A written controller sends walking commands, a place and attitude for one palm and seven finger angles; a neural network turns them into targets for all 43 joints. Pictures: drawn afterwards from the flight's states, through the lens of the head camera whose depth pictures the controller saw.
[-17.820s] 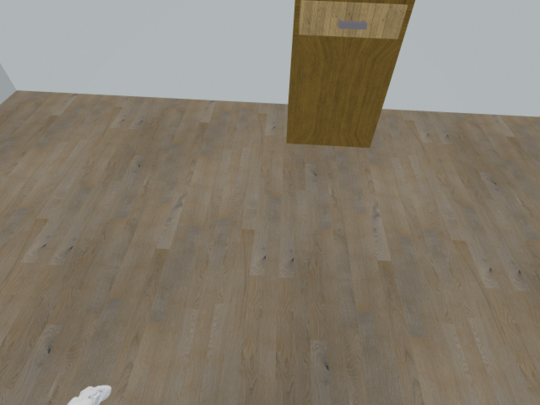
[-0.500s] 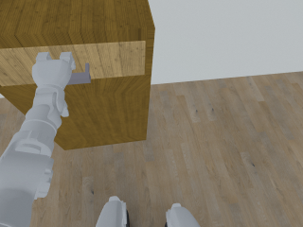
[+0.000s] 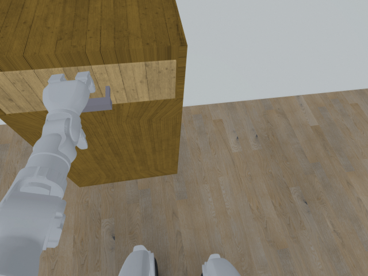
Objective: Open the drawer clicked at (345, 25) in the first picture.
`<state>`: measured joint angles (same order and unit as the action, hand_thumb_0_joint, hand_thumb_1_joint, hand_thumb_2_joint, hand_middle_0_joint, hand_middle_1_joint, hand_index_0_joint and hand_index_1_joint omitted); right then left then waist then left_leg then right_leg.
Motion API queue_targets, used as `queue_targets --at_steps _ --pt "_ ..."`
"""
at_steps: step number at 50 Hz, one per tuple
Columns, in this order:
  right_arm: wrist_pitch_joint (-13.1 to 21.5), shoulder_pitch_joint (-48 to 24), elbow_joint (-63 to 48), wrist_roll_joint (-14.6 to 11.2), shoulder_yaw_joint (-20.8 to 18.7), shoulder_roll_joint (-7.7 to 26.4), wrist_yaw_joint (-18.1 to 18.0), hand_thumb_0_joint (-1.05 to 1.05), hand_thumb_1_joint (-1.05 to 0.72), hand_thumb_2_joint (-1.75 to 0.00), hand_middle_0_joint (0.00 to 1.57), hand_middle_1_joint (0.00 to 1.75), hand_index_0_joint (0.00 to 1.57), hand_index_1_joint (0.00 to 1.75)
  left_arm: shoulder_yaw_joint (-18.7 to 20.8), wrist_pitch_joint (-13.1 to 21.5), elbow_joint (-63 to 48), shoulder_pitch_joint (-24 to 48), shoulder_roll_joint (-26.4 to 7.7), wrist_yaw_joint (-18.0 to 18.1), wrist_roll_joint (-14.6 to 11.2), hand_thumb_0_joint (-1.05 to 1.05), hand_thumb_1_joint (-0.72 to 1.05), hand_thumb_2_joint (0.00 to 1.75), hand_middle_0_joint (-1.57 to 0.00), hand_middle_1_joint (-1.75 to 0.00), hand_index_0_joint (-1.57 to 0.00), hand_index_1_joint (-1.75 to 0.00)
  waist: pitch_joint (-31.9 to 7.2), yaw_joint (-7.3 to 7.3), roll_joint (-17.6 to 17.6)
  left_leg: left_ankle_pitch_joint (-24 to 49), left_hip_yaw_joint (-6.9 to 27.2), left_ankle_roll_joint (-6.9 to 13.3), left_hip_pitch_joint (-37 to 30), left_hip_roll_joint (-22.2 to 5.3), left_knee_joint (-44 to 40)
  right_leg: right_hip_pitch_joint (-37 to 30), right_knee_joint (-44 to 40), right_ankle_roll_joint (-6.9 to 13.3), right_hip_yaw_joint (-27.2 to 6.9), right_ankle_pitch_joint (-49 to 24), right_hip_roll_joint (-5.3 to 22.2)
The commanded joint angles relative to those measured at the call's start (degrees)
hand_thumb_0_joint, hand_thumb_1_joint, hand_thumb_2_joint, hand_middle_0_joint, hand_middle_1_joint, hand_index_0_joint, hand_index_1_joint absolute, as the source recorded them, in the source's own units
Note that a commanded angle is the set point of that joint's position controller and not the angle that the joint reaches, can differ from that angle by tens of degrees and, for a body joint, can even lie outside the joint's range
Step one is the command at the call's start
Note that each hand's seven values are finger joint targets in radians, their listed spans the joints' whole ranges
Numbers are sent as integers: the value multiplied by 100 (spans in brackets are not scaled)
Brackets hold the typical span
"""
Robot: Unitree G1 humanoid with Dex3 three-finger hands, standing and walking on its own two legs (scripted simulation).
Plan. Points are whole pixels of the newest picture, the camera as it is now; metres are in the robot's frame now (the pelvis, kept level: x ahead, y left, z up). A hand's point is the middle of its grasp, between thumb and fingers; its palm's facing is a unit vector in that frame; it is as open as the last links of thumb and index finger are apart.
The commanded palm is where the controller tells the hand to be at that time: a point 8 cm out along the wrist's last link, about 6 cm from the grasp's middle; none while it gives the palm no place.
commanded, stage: lift the fingers back up to retry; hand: left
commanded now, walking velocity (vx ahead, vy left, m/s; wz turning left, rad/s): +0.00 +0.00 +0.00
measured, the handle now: (86, 98) +0.54 +0.22 +0.00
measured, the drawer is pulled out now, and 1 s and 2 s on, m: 0.00 0.00 0.00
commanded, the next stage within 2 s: re-aim the fingers above the handle in 0.42 s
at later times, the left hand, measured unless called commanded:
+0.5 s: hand (73, 106) +0.47 +0.23 +0.05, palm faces -0.10 -0.07 -0.99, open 13.8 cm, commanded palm +0.47 +0.23 +0.11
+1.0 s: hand (77, 105) +0.47 +0.21 +0.06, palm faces -0.05 -0.07 -1.00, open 13.8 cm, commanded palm +0.46 +0.22 +0.12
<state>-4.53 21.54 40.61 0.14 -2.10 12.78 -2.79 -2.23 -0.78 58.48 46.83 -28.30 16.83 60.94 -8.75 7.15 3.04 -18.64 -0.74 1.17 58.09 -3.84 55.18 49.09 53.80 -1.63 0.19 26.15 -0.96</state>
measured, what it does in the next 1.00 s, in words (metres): stands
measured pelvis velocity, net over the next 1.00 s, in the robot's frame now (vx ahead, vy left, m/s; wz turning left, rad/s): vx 0.03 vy -0.02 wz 0.03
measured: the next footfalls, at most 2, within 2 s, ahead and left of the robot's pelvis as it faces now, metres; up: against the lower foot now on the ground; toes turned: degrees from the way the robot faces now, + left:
none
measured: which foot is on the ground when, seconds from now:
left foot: down 0.00-1.00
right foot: down 0.00-1.00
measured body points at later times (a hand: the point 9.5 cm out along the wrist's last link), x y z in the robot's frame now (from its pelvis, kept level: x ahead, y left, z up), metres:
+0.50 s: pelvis +0.04 -0.02 +0.03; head +0.11 -0.02 +0.47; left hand +0.47 +0.23 +0.11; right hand +0.09 -0.28 -0.10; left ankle +0.07 +0.11 -0.67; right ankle -0.01 -0.15 -0.67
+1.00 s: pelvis +0.03 -0.02 +0.03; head +0.10 -0.02 +0.48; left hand +0.47 +0.21 +0.12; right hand +0.09 -0.29 -0.10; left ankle +0.07 +0.11 -0.67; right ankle -0.01 -0.15 -0.67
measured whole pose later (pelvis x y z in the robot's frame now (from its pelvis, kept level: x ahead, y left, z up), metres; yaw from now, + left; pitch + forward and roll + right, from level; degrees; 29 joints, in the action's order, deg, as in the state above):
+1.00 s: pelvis +0.03 -0.02 +0.03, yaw +2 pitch +15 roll -1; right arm -8.1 18.0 40.3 -0.5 -3.9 13.7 -2.4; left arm -2.5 2.8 50.2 36.6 -25.4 14.2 59.5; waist -8.4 4.4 3.1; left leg -17.9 -0.7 -0.4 42.7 -3.2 45.3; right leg 33.9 44.2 -0.3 0.6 25.5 -0.5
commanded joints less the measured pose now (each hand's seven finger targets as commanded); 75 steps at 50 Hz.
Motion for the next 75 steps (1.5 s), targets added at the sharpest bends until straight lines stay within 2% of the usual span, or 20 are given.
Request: queue_targets --at_steps 1,7,9,12,19,25,27,30,38,40,41,44,50,51,54,59,61,66,70,75 --pt "74 703 -257 42 -412 992 -93 0 -90 -90 20 30 20 30 383 128 -1535 2684 -1325 395 59 0 -50 30 -30 -120 -30 -120 -2592 13 669 1192 247 82 -3627 241 -702 64 -979 343 366 -1025 -408" --pt "0 607 -227 36 -445 977 11 0 -90 -90 20 30 20 30 359 -148 -1581 2233 -1111 485 -9 0 -50 30 -30 -120 -30 -120 -2603 -113 646 1918 154 53 -3973 249 -868 -469 -1194 349 415 -1534 -437" --pt "-42 547 -229 9 -432 994 28 0 -90 -90 20 30 20 30 382 -303 -1355 2059 -1129 395 -79 0 -50 30 -30 -120 -30 -120 -2377 -107 360 1886 79 78 -3821 265 -963 -768 -1325 330 384 -1663 -424" --pt "-93 464 -288 -20 -439 1004 8 0 -90 -90 20 30 20 30 424 -290 -1617 2060 -1257 233 -129 0 -50 30 -30 -120 -30 -120 -2388 -130 227 2014 -4 124 -3879 306 -1047 -1140 -1437 304 339 -2037 -407" --pt "-196 306 -414 -46 -431 983 -13 0 -90 -90 20 30 20 30 112 17 -1385 1304 -814 -210 -191 0 -50 30 -30 -120 -30 -120 -1697 -139 -163 1884 -130 164 -3593 376 -1174 -1395 -1595 297 250 -2294 -331" --pt "-231 275 -482 -36 -468 974 -60 0 -90 -90 20 30 20 30 717 540 -1987 1522 -1553 -26 -73 0 -50 30 -30 -120 -30 -120 -2063 -236 3 2055 -152 191 -3519 447 -1011 -1623 -1432 277 121 -2736 -288" --pt "-219 227 -498 -15 -497 932 -56 0 -90 -90 20 30 20 30 768 647 -2233 1515 -1521 145 -34 0 -50 30 -30 -120 -30 -120 -2240 -273 212 2256 -154 175 -3610 460 -916 -1594 -1336 293 119 -2887 -296" --pt "-163 226 -454 9 -558 895 13 0 -90 -90 20 30 20 30 617 651 -2465 1497 -1189 368 -33 0 -50 30 -30 -120 -30 -120 -2516 -243 444 2632 -134 142 -3919 447 -798 -1472 -1240 296 163 -3061 -320" --pt "-255 116 -399 -42 -524 996 63 0 -90 -90 20 30 20 30 386 -82 -1735 1301 -1076 282 -105 0 -50 30 -30 -120 -30 -120 -2123 -166 -97 2126 -226 166 -3547 479 -984 -1764 -1442 262 173 -3018 -286" --pt "-287 62 -430 -57 -504 980 38 0 -90 -90 20 30 20 30 380 -30 -1892 1320 -1120 124 -136 0 -50 30 -30 -120 -30 -120 -2276 -200 3 2221 -226 173 -3685 492 -1026 -1874 -1467 250 129 -3181 -284" --pt "-285 51 -455 -48 -511 982 23 0 -90 -90 20 30 20 30 192 -31 -1761 1197 -861 32 -202 0 -50 30 -30 -120 -30 -120 -2028 -118 -167 2100 -222 189 -3638 491 -1043 -1841 -1522 252 149 -3089 -277" --pt "-270 44 -457 -43 -492 972 -31 0 -90 -90 20 30 20 30 118 213 -1985 1517 -844 -131 -264 0 -50 30 -30 -120 -30 -120 -1795 -54 -153 1882 -162 199 -3654 471 -1128 -1692 -1602 259 136 -2730 -259" --pt "-263 95 -481 -56 -468 929 -51 0 -90 -90 20 30 20 30 758 543 -1937 1367 -1501 150 -27 0 -50 30 -30 -120 -30 -120 -2013 -345 242 1813 -99 141 -3568 459 -1132 -1480 -1417 324 173 -2231 -303" --pt "-249 80 -468 -43 -474 917 -32 0 -90 -90 20 30 20 30 611 484 -1806 1384 -1285 233 -38 0 -50 30 -30 -120 -30 -120 -1783 -259 232 1749 -108 144 -3528 443 -1105 -1348 -1427 340 201 -2151 -309" --pt "-244 90 -466 -42 -469 953 0 0 -90 -90 20 30 20 30 940 305 -1565 1177 -1592 412 -9 0 -50 30 -30 -120 -30 -120 -1940 -415 38 1733 -132 124 -3361 426 -1127 -1501 -1386 342 219 -2091 -315" --pt "-199 163 -462 -61 -494 976 29 0 -90 -90 20 30 20 30 445 21 -1452 1498 -1126 350 -35 0 -50 30 -30 -120 -30 -120 -2011 -214 -16 1614 -145 135 -3513 389 -1175 -1422 -1488 313 225 -1975 -329" --pt "-176 212 -419 -71 -504 998 8 0 -90 -90 20 30 20 30 133 6 -1431 1760 -860 214 -101 0 -50 30 -30 -120 -30 -120 -1881 -20 -102 1400 -113 159 -3622 371 -1193 -1227 -1591 281 214 -1778 -333" --pt "-44 326 -324 -30 -514 982 -94 0 -90 -90 20 30 20 30 -213 336 -1860 2515 -607 25 -156 0 -50 30 -30 -120 -30 -120 -1871 148 263 1177 42 159 -4018 367 -1225 -756 -1600 308 229 -1366 -336" --pt "-7 402 -287 -21 -453 974 -103 0 -90 -90 20 30 20 30 361 438 -1645 2424 -1207 252 -1 0 -50 30 -30 -120 -30 -120 -2007 -42 371 1276 102 131 -3842 382 -1171 -691 -1446 343 270 -1333 -360" --pt "-93 319 -354 -14 -369 985 14 0 -90 -90 20 30 20 30 751 -121 -881 1929 -1581 576 138 0 -50 30 -30 -120 -30 -120 -2073 -331 406 1517 -12 72 -3356 372 -1131 -921 -1271 371 314 -1491 -371"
